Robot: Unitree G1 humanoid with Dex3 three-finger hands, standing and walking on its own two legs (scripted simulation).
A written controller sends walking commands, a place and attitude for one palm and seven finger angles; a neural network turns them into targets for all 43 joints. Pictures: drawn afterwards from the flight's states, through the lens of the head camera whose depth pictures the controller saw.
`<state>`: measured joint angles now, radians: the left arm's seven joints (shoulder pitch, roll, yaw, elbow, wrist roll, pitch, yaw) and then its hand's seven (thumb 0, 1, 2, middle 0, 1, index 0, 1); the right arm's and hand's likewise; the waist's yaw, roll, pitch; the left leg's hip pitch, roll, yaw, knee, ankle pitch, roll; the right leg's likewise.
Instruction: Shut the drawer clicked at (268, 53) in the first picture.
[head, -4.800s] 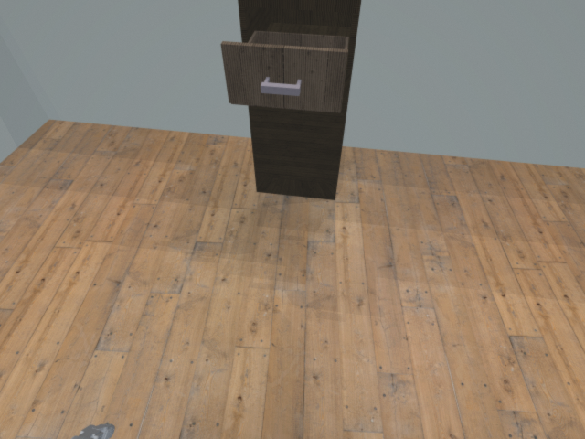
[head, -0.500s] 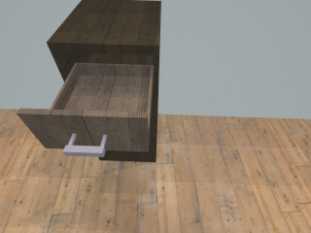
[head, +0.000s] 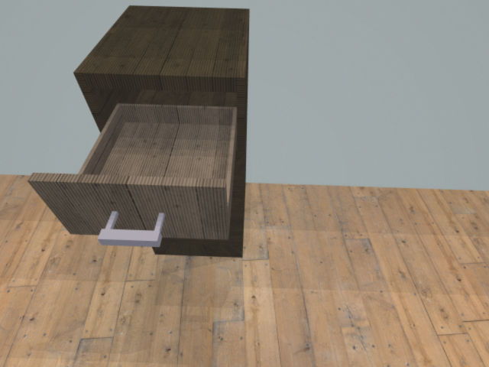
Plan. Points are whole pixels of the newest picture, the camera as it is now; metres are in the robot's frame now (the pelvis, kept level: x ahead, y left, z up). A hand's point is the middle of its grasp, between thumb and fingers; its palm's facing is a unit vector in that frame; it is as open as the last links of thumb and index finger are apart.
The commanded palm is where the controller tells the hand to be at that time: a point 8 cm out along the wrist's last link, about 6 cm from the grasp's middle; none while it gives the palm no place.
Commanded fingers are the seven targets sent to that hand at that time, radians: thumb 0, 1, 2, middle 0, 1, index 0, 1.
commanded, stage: look again from close up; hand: left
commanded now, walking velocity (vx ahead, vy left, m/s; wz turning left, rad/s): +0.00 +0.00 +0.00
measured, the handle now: (134, 227) +0.36 +0.23 -0.01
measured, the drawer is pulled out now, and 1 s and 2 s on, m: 0.30 0.30 0.30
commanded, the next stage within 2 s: shuffle to correct the standing spot in 0.54 s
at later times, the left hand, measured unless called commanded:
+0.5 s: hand out of the picture -0.01 +0.18 -0.18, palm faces +0.01 -0.99 -0.15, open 7.3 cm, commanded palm none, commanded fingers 0.00 0.90 0.90 -0.20 -0.30 -0.20 -0.30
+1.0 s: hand out of the picture +0.00 +0.18 -0.17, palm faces +0.02 -0.99 -0.17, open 7.3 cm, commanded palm none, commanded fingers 0.00 0.90 0.90 -0.20 -0.30 -0.20 -0.30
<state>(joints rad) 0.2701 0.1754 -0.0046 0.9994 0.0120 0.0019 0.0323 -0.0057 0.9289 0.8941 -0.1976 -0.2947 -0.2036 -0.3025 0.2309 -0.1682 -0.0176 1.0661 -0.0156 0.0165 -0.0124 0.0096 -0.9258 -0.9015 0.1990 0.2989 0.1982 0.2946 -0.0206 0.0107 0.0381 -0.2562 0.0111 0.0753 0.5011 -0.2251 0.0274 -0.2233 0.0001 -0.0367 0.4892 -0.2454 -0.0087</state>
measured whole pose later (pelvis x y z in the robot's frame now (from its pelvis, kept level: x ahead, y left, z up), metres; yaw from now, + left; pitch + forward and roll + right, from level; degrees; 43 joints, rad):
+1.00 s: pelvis +0.04 +0.02 +0.00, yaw -2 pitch -1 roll +0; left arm 0.41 0.11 0.01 1.11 0.03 -0.01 0.02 0.00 0.91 0.89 -0.19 -0.29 -0.20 -0.30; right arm 0.33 -0.14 -0.02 1.16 -0.01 0.00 -0.02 0.00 -0.91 -0.90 0.20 0.30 0.20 0.29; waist -0.01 0.02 0.00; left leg -0.19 -0.02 0.12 0.50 -0.30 0.06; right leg -0.19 -0.05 -0.02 0.51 -0.32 0.02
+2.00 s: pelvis -0.01 +0.01 +0.00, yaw -1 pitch -2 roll +0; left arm 0.30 0.18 -0.02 1.00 0.02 0.01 0.03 0.00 0.91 0.89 -0.20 -0.29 -0.20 -0.30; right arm 0.27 -0.19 -0.01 1.04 -0.02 0.02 0.00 0.01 -0.91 -0.90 0.20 0.30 0.20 0.29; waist -0.01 0.00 0.02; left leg -0.25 0.00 0.10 0.49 -0.21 0.05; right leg -0.22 -0.03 -0.04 0.48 -0.23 0.01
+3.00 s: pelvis +0.00 +0.02 +0.00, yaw -2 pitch -1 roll +0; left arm 0.32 0.14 -0.01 1.09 0.02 -0.01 0.04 0.00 0.91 0.89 -0.19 -0.29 -0.20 -0.30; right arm 0.27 -0.15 -0.01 1.14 -0.01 0.00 -0.01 0.00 -0.91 -0.90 0.20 0.30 0.20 0.29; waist -0.01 0.00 0.04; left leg -0.22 -0.01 0.12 0.43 -0.20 0.05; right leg -0.21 -0.03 -0.02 0.44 -0.22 0.02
